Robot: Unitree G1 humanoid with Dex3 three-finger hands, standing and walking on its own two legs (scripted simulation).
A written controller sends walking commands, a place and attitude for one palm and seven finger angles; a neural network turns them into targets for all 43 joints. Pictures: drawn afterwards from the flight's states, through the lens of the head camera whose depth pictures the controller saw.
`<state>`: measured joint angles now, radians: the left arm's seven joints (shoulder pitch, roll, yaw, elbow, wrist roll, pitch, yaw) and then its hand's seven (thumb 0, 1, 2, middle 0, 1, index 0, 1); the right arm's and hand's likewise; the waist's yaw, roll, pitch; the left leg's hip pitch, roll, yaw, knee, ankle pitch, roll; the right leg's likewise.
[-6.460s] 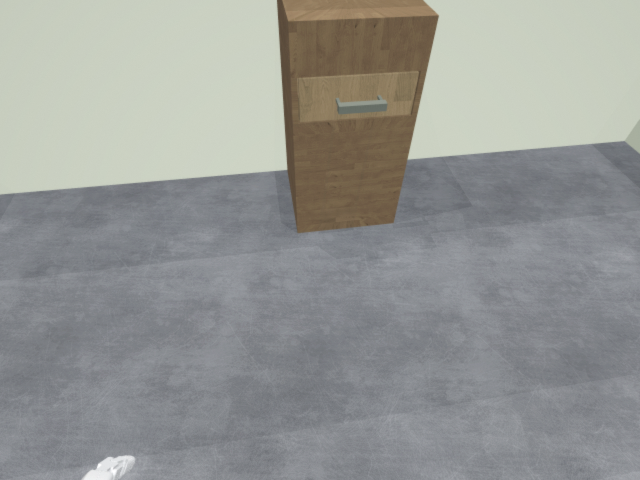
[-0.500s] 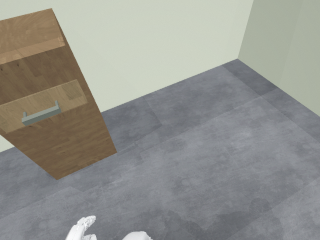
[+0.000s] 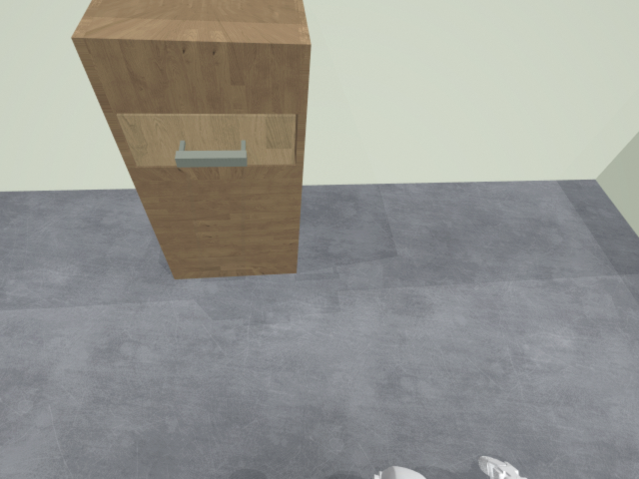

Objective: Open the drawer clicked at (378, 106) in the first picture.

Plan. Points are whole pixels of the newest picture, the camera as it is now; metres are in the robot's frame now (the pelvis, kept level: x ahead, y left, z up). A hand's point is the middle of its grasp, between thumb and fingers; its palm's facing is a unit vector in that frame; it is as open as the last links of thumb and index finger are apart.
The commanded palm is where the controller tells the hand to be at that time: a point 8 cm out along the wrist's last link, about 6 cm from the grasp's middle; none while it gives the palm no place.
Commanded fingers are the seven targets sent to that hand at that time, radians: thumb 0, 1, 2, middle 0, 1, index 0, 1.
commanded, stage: turn to face it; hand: left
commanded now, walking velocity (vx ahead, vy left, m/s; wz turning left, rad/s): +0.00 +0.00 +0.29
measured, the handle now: (212, 151) +0.77 +0.31 -0.15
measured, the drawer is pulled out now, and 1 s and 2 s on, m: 0.00 0.00 0.00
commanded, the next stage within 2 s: take the last steps up to it in 0.24 s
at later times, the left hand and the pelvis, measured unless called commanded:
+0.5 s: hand out of the picture +0.05 +0.14 -0.14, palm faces +0.16 -0.95 -0.25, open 7.4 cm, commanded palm none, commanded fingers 0.00 0.90 0.90 -0.20 -0.30 -0.20 -0.30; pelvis +0.00 -0.05 +0.01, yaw +8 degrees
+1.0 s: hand out of the picture -0.06 +0.14 -0.18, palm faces +0.26 -0.96 -0.10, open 7.4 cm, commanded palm none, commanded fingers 0.00 0.90 0.90 -0.20 -0.30 -0.20 -0.30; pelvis +0.08 +0.02 +0.00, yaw +9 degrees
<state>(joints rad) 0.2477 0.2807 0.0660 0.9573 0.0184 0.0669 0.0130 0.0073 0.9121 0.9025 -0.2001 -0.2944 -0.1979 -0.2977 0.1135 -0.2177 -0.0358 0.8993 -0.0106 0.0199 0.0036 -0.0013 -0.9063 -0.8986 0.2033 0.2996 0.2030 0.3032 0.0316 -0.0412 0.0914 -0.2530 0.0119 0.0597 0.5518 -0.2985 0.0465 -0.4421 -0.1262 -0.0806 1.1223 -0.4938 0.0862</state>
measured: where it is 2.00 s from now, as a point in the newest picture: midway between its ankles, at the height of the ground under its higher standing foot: (297, 446)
